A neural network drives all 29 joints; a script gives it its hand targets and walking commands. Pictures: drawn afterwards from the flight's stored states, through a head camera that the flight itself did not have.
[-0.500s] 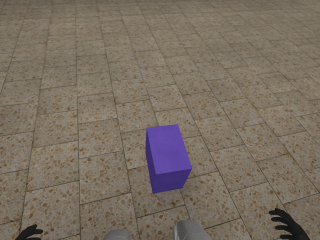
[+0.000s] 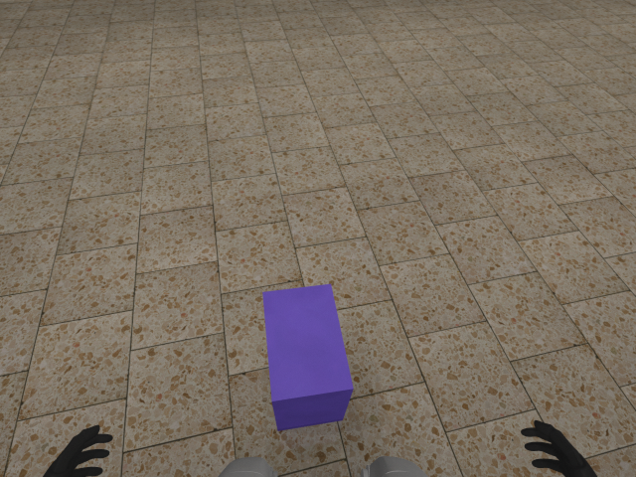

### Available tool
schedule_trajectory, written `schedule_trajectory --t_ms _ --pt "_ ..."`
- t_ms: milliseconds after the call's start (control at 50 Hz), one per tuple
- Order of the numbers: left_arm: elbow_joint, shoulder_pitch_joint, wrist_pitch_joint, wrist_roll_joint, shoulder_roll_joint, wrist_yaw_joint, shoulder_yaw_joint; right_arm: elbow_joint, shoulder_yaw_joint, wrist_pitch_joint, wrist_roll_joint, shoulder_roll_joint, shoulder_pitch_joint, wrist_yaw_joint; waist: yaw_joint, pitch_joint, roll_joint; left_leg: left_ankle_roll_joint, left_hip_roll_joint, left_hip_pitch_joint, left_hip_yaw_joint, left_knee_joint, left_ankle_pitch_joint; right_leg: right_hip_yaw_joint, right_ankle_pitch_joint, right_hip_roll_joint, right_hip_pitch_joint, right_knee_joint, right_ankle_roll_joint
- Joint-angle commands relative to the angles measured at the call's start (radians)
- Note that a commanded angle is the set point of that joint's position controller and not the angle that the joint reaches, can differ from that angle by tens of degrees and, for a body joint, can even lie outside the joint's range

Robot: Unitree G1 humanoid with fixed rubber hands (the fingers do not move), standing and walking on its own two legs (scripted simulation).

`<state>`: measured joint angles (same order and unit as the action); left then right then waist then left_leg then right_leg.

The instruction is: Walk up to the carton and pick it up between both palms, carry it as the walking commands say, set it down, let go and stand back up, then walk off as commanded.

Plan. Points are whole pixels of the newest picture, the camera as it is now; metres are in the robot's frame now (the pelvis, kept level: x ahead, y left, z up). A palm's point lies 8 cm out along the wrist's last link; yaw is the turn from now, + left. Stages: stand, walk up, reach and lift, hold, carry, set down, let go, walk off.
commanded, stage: walk up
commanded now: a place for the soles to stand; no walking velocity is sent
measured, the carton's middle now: (304, 358) +0.48 +0.03 -0.59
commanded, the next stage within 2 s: none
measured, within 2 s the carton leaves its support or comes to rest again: neither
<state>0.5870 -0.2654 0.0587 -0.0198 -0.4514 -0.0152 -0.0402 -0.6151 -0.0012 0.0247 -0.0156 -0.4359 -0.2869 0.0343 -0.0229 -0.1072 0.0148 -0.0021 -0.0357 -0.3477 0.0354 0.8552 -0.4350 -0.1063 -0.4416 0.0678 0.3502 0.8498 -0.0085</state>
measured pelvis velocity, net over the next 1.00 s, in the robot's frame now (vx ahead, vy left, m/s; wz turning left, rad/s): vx -0.01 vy -0.01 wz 0.07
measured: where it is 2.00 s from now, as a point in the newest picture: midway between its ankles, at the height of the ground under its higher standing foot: outside the picture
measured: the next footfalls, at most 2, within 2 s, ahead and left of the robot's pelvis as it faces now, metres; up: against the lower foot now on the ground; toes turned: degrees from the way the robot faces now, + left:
none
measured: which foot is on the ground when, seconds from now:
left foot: down 0.00-1.00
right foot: down 0.00-1.00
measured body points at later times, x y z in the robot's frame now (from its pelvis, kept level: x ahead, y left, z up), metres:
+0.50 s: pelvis +0.00 -0.03 +0.04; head +0.03 -0.03 +0.49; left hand +0.11 +0.29 -0.07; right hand +0.15 -0.34 -0.08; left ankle +0.01 +0.12 -0.70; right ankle +0.02 -0.12 -0.70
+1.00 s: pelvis -0.01 -0.01 +0.05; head +0.00 +0.00 +0.50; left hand +0.05 +0.30 -0.09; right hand +0.08 -0.31 -0.08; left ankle +0.01 +0.12 -0.70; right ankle +0.02 -0.12 -0.70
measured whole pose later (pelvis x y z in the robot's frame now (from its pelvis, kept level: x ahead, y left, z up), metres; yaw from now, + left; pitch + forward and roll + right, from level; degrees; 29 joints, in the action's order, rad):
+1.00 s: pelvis -0.01 -0.01 +0.05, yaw +4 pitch -3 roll -1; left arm 1.08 -0.12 -0.01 -0.02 -0.36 -0.01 -0.05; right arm -1.13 0.02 0.02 -0.02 -0.35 -0.12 0.00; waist 0.00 -0.08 0.01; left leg 0.01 -0.01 -0.15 -0.03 0.35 -0.15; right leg -0.19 -0.15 0.05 0.11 0.32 0.01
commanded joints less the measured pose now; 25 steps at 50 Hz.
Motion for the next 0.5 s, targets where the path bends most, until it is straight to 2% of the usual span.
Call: schedule_trajectory --t_ms 0,20,40,60,80,100,120,140,160,180,200,220,240,260,280,300,320,340,360,380,400,420,440,460,480 --pt "0.002 0.106 -0.079 -0.001 -0.239 0.018 -0.034 -0.003 0.066 0.015 -0.020 -0.231 0.018 -0.004 0.059 0.167 -0.056 -0.014 -0.079 0.133 -0.124 -0.203 0.473 0.199 0.611 0.186 -0.105 -0.293 0.083" --pt "0.033 0.087 -0.082 -0.003 -0.228 0.016 -0.026 -0.025 0.073 0.005 -0.016 -0.247 0.048 -0.002 0.048 0.161 -0.059 -0.025 -0.086 0.182 -0.120 -0.219 0.489 0.172 0.608 0.176 -0.077 -0.286 0.075" --pt "0.041 0.087 -0.084 0.000 -0.204 0.015 -0.016 -0.027 0.056 0.002 -0.018 -0.229 0.070 -0.004 0.041 0.184 -0.071 -0.031 -0.103 0.191 -0.146 -0.227 0.534 0.144 0.632 0.165 -0.120 -0.310 0.066" --pt "0.072 0.067 -0.089 -0.003 -0.209 0.018 -0.013 -0.053 0.068 0.000 -0.015 -0.236 0.099 -0.010 0.023 0.172 0.000 -0.040 -0.098 0.166 -0.143 -0.211 0.570 0.107 0.737 0.151 -0.164 -0.312 0.039" --pt "0.101 0.058 -0.083 -0.001 -0.218 0.022 -0.013 -0.072 0.062 -0.002 -0.022 -0.226 0.112 -0.013 0.027 0.159 0.036 -0.027 -0.090 0.150 -0.125 -0.203 0.553 0.113 0.797 0.163 -0.195 -0.350 0.032" --pt "0.106 0.076 -0.075 0.002 -0.221 0.021 -0.015 -0.088 0.058 -0.009 -0.010 -0.203 0.102 -0.013 0.028 0.154 0.055 -0.010 -0.076 0.147 -0.092 -0.224 0.513 0.091 0.806 0.169 -0.212 -0.352 0.035" --pt "0.117 0.088 -0.074 0.006 -0.214 0.019 -0.013 -0.118 0.052 -0.009 -0.020 -0.199 0.106 -0.016 0.023 0.182 0.044 -0.008 -0.074 0.180 -0.101 -0.261 0.487 0.105 0.772 0.186 -0.213 -0.366 0.050" --pt "0.132 0.085 -0.075 0.002 -0.214 0.015 -0.009 -0.135 0.057 -0.011 -0.014 -0.211 0.130 -0.013 0.024 0.189 0.046 -0.017 -0.079 0.183 -0.101 -0.271 0.495 0.069 0.766 0.172 -0.226 -0.352 0.052" --pt "0.145 0.107 -0.076 0.005 -0.198 0.011 -0.006 -0.145 0.053 -0.010 -0.014 -0.207 0.153 -0.015 0.022 0.188 0.065 -0.014 -0.081 0.178 -0.114 -0.281 0.540 0.080 0.787 0.164 -0.240 -0.380 0.043" --pt "0.161 0.120 -0.078 0.000 -0.194 0.010 -0.011 -0.167 0.053 -0.013 -0.010 -0.206 0.166 -0.018 0.018 0.217 0.063 -0.011 -0.074 0.188 -0.081 -0.294 0.521 0.048 0.768 0.155 -0.278 -0.385 0.049" --pt "0.176 0.129 -0.080 0.002 -0.203 0.011 -0.007 -0.176 0.053 -0.013 -0.015 -0.210 0.190 -0.019 0.026 0.200 0.062 -0.026 -0.080 0.188 -0.114 -0.317 0.550 0.058 0.769 0.149 -0.256 -0.381 0.039" --pt "0.187 0.136 -0.078 0.001 -0.188 0.007 -0.011 -0.204 0.050 -0.015 -0.016 -0.192 0.193 -0.020 0.015 0.207 0.057 -0.018 -0.078 0.181 -0.102 -0.319 0.530 0.040 0.658 0.151 -0.268 -0.417 0.041" --pt "0.200 0.167 -0.079 0.005 -0.190 0.010 -0.012 -0.225 0.047 -0.019 -0.014 -0.213 0.201 -0.019 0.020 0.202 0.030 -0.008 -0.076 0.223 -0.085 -0.357 0.500 0.059 0.618 0.161 -0.249 -0.443 0.061" --pt "0.200 0.164 -0.080 0.002 -0.188 0.007 -0.011 -0.239 0.052 -0.021 -0.010 -0.216 0.196 -0.018 0.022 0.201 0.027 -0.012 -0.083 0.220 -0.104 -0.366 0.525 0.061 0.643 0.166 -0.256 -0.437 0.053" --pt "0.221 0.186 -0.080 0.000 -0.178 0.005 -0.009 -0.262 0.042 -0.019 -0.015 -0.203 0.207 -0.020 0.023 0.216 0.025 -0.022 -0.086 0.231 -0.110 -0.382 0.506 0.056 0.568 0.154 -0.267 -0.455 0.057" --pt "0.236 0.198 -0.079 0.008 -0.180 0.004 -0.012 -0.280 0.042 -0.020 -0.011 -0.196 0.231 -0.018 0.021 0.198 0.060 -0.027 -0.082 0.234 -0.109 -0.393 0.510 0.037 0.544 0.137 -0.252 -0.474 0.056" --pt "0.250 0.189 -0.081 0.006 -0.167 0.003 -0.009 -0.292 0.042 -0.025 -0.014 -0.208 0.223 -0.019 0.018 0.212 0.034 -0.023 -0.087 0.230 -0.108 -0.395 0.487 0.053 0.543 0.158 -0.277 -0.496 0.048" --pt "0.265 0.218 -0.081 0.006 -0.177 0.001 -0.011 -0.306 0.037 -0.024 -0.018 -0.199 0.237 -0.020 0.030 0.189 0.067 -0.020 -0.086 0.230 -0.098 -0.406 0.497 0.043 0.520 0.148 -0.254 -0.489 0.056" --pt "0.279 0.209 -0.078 0.003 -0.175 0.000 -0.013 -0.318 0.041 -0.021 -0.011 -0.195 0.248 -0.018 0.030 0.199 0.026 -0.023 -0.086 0.237 -0.096 -0.411 0.497 0.035 0.501 0.139 -0.276 -0.509 0.054" --pt "0.292 0.199 -0.079 0.000 -0.170 0.001 -0.016 -0.334 0.041 -0.018 -0.004 -0.190 0.253 -0.018 0.026 0.199 0.020 -0.028 -0.081 0.224 -0.100 -0.434 0.476 0.031 0.470 0.138 -0.295 -0.495 0.050" --pt "0.305 0.221 -0.077 -0.003 -0.159 0.002 -0.014 -0.349 0.042 -0.019 -0.001 -0.193 0.267 -0.022 0.017 0.156 -0.010 -0.025 -0.077 0.195 -0.088 -0.448 0.434 0.049 0.395 0.144 -0.280 -0.526 0.049" --pt "0.312 0.224 -0.075 -0.005 -0.172 0.004 -0.021 -0.365 0.043 -0.019 -0.004 -0.197 0.258 -0.021 0.019 0.135 0.006 -0.021 -0.079 0.196 -0.096 -0.452 0.454 0.058 0.396 0.150 -0.267 -0.538 0.053" --pt "0.326 0.207 -0.074 -0.003 -0.157 0.004 -0.021 -0.379 0.045 -0.019 -0.002 -0.189 0.269 -0.022 0.013 0.121 0.009 -0.021 -0.067 0.197 -0.086 -0.464 0.408 0.058 0.323 0.142 -0.246 -0.574 0.053" --pt "0.340 0.238 -0.076 -0.004 -0.178 0.004 -0.028 -0.385 0.040 -0.013 -0.010 -0.184 0.271 -0.023 0.031 0.098 -0.006 -0.022 -0.072 0.167 -0.114 -0.484 0.369 0.072 0.241 0.140 -0.239 -0.584 0.046" --pt "0.352 0.255 -0.075 0.001 -0.163 0.005 -0.024 -0.400 0.044 -0.015 -0.009 -0.176 0.270 -0.024 0.034 0.094 0.027 -0.027 -0.079 0.196 -0.102 -0.496 0.347 0.075 0.178 0.146 -0.230 -0.611 0.044"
